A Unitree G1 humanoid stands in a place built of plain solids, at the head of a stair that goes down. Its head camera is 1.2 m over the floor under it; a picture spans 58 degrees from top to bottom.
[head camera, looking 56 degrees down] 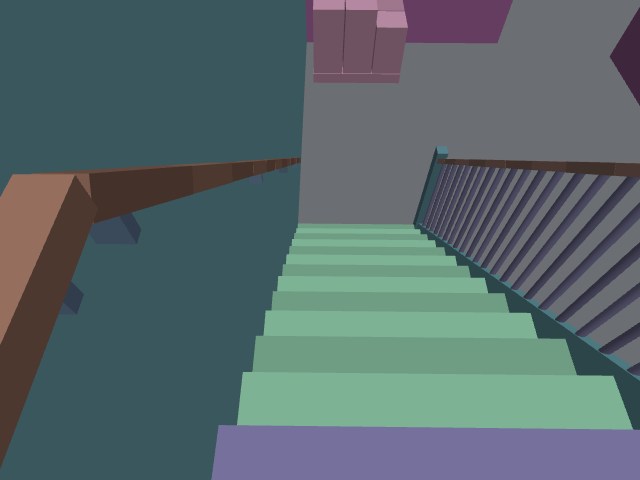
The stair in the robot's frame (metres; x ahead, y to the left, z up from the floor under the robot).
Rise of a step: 0.20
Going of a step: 0.20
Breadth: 1.20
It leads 1 degrees to the right of straight ahead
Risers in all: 13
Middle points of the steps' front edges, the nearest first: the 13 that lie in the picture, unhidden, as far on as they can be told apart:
0.22 -0.34 0.00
0.42 -0.35 -0.20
0.62 -0.35 -0.40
0.83 -0.35 -0.60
1.03 -0.35 -0.80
1.23 -0.36 -1.00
1.43 -0.36 -1.21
1.63 -0.36 -1.41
1.83 -0.36 -1.61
2.03 -0.36 -1.81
2.23 -0.37 -2.01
2.43 -0.37 -2.21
2.63 -0.37 -2.41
